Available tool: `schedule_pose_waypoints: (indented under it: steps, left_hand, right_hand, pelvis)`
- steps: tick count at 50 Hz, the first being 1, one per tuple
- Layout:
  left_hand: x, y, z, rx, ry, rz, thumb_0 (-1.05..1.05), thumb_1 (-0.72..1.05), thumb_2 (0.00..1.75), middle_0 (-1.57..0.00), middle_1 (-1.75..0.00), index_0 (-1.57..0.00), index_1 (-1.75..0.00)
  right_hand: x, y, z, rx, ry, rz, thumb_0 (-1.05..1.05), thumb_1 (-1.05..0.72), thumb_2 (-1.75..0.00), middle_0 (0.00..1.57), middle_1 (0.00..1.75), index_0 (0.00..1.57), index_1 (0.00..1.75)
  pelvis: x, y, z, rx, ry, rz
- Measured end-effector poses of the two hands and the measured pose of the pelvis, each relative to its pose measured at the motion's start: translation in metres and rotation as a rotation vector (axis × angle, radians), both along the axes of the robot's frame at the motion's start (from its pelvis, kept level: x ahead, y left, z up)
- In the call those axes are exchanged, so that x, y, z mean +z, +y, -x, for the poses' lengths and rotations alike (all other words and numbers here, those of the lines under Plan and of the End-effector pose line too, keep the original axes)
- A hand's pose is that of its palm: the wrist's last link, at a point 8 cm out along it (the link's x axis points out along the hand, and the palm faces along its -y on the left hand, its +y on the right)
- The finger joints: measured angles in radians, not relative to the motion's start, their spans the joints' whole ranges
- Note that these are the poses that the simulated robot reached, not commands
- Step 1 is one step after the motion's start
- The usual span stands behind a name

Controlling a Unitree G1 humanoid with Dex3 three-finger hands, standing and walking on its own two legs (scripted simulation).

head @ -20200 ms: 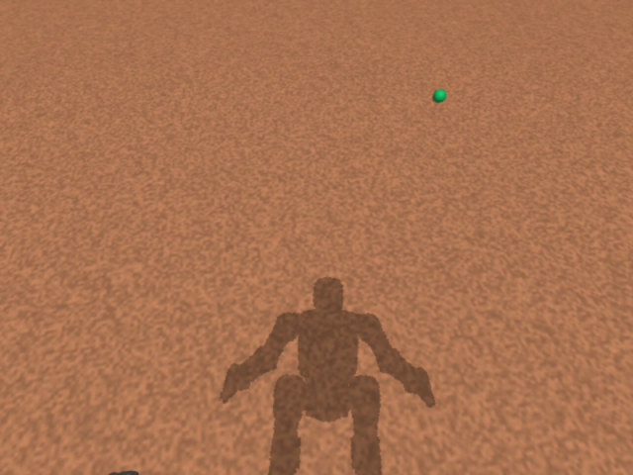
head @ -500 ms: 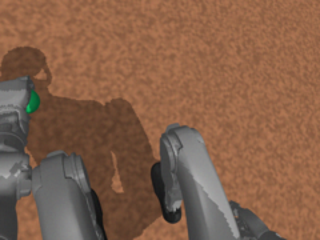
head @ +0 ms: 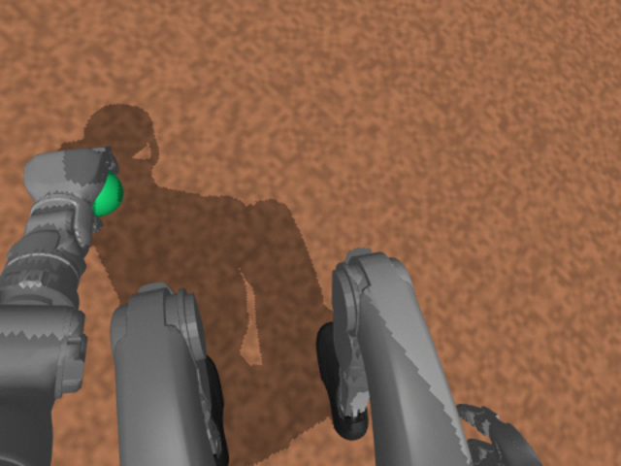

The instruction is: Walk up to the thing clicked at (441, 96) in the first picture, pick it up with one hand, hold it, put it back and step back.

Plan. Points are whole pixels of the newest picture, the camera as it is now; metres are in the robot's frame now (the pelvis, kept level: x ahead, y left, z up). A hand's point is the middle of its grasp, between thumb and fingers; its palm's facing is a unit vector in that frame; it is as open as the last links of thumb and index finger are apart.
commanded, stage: lift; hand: left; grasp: from above
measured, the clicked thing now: (95, 191) +0.47 +0.24 -0.17
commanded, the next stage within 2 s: hold in 1.50 s
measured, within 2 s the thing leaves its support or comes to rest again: neither
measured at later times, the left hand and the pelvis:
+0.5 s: hand (8, 222) +0.39 +0.27 -0.01, palm faces -0.46 -0.08 -0.89, open 9.3 cm; pelvis +0.00 +0.00 +0.11, yaw +3 degrees
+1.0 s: hand out of the picture +0.34 +0.26 +0.20, palm faces -0.46 -0.11 -0.88, open 9.3 cm; pelvis +0.02 +0.00 +0.29, yaw +5 degrees
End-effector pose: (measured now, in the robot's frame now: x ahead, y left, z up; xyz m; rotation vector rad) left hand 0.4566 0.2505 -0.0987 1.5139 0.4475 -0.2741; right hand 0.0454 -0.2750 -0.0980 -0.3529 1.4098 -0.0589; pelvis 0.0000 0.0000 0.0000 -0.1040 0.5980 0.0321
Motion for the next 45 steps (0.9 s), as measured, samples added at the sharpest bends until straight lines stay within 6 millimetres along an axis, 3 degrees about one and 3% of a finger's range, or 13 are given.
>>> schedule_pose_waypoints:
  steps: [11, 21, 33, 45]
  left_hand:
    - [0.052, 0.013, 0.018, 0.022, 0.046, -0.003, 0.08, 0.17, 0.55, -0.83, -0.75, -0.61, -0.63]
    - [0.115, 0.017, 0.048, 0.006, 0.026, 0.021, 0.08, 0.17, 0.56, -0.82, -0.77, -0.60, -0.65]
    - [0.216, 0.017, 0.082, 0.043, -0.007, 0.030, 0.06, 0.15, 0.60, -0.79, -0.79, -0.60, -0.67]
    - [0.323, 0.014, 0.106, 0.074, 0.013, 0.038, 0.06, 0.13, 0.63, -0.80, -0.77, -0.61, -0.67]
  right_hand:
    - [0.027, 0.006, -0.014, -0.043, -0.047, 0.002, 0.00, -0.92, -0.91, 0.20, 0.30, 0.20, 0.30]
    - [0.069, 0.009, -0.045, -0.049, -0.137, 0.011, 0.00, -0.92, -0.91, 0.20, 0.30, 0.20, 0.30]
    - [0.152, 0.018, -0.082, -0.073, -0.272, 0.016, 0.00, -0.91, -0.91, 0.20, 0.30, 0.20, 0.30]
    - [0.247, 0.027, -0.091, -0.122, -0.336, 0.001, 0.01, -0.91, -0.91, 0.20, 0.30, 0.20, 0.30]
  pelvis:
    - [0.036, 0.002, 0.001, 0.016, 0.007, -0.008]
    - [0.083, 0.003, 0.002, 0.029, -0.012, -0.018]
    - [0.164, 0.004, -0.001, 0.044, -0.094, -0.036]
    - [0.259, 0.004, -0.015, 0.050, -0.220, -0.063]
